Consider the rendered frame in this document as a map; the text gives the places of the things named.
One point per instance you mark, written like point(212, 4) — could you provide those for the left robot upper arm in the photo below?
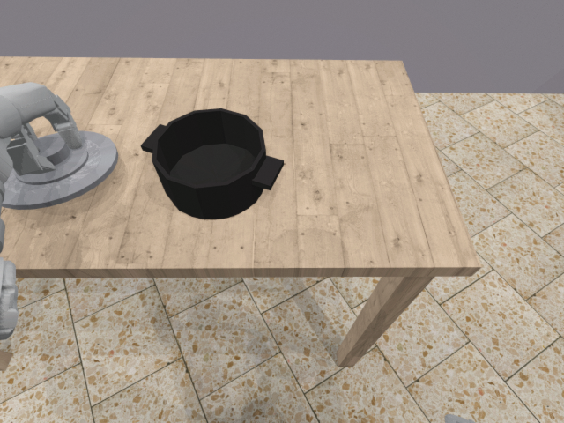
point(8, 299)

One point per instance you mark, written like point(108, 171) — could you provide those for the left robot forearm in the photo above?
point(10, 126)

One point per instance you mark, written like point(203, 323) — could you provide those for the table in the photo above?
point(362, 193)

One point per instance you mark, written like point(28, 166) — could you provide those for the pot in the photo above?
point(212, 163)

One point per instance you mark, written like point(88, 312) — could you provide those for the left robot hand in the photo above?
point(32, 101)

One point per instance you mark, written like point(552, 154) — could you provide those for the knob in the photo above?
point(53, 148)

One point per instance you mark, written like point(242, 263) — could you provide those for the lid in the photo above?
point(83, 170)

